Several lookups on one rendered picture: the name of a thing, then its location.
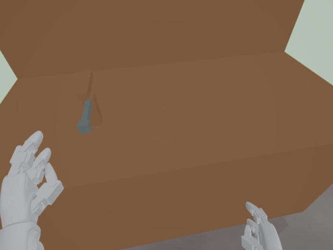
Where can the counter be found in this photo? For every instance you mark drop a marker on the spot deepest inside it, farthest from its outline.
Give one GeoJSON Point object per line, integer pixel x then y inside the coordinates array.
{"type": "Point", "coordinates": [196, 110]}

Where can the robot left forearm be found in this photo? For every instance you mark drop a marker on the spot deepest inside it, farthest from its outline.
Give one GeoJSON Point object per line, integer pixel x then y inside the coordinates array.
{"type": "Point", "coordinates": [22, 235]}

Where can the tap lever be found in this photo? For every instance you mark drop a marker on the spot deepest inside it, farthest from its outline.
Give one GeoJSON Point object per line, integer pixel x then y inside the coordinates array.
{"type": "Point", "coordinates": [84, 125]}

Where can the right robot hand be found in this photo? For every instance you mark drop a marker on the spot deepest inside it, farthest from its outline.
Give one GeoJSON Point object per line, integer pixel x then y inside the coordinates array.
{"type": "Point", "coordinates": [266, 237]}

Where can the left robot hand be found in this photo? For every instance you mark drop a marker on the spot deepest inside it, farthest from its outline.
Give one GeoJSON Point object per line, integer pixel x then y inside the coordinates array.
{"type": "Point", "coordinates": [19, 187]}

